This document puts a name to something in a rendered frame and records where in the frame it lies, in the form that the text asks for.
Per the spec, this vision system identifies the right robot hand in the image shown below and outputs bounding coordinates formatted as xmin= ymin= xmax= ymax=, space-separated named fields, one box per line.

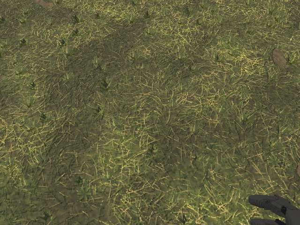
xmin=248 ymin=194 xmax=300 ymax=225

